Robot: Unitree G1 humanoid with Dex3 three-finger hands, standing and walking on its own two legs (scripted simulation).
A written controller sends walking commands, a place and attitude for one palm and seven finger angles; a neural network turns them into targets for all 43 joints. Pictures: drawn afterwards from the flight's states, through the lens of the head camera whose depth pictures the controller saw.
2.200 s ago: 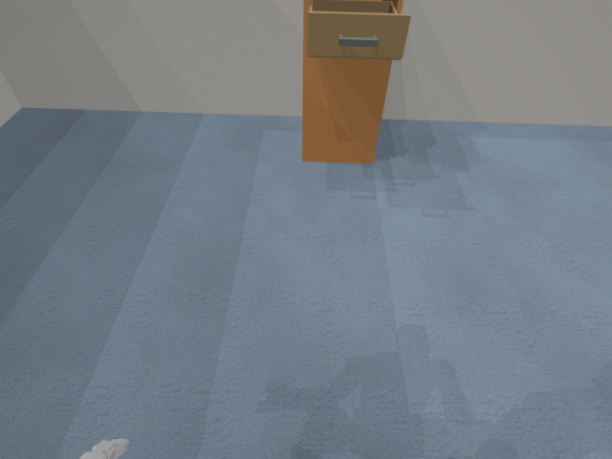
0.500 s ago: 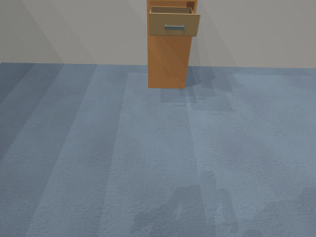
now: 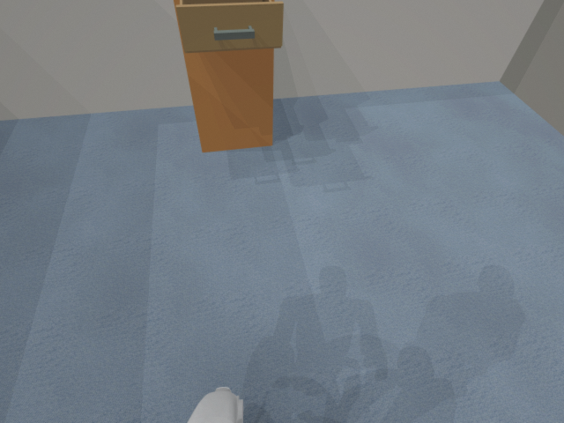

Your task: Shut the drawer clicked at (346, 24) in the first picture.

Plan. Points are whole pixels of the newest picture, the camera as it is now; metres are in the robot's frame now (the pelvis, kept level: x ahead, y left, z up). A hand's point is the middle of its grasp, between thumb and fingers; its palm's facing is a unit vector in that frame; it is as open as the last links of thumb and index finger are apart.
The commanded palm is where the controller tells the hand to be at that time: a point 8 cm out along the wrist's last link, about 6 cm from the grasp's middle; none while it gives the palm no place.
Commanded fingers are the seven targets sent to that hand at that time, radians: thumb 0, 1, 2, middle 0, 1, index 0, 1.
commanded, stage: walk to a spot facing it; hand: left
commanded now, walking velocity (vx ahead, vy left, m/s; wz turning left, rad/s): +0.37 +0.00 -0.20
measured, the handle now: (233, 31) +1.24 +0.27 -0.01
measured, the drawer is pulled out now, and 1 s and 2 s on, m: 0.30 0.30 0.30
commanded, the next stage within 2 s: turn to face it in 1.60 s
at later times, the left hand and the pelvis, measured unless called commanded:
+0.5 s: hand (160, 326) +0.30 +0.26 -0.17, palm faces -0.12 -0.98 -0.15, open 7.3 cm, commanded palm none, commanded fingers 0.00 0.90 0.90 -0.20 -0.30 -0.20 -0.30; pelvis +0.20 +0.09 +0.00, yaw -10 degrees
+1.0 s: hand (236, 233) +0.53 +0.15 -0.17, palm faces -0.26 -0.94 -0.22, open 7.1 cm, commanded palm none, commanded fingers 0.00 0.90 0.90 -0.20 -0.30 -0.20 -0.30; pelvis +0.41 -0.01 -0.01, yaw -18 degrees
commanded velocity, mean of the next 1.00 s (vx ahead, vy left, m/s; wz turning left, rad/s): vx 0.37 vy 0.00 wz -0.23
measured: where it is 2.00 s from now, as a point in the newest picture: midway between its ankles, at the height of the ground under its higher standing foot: (322, 280)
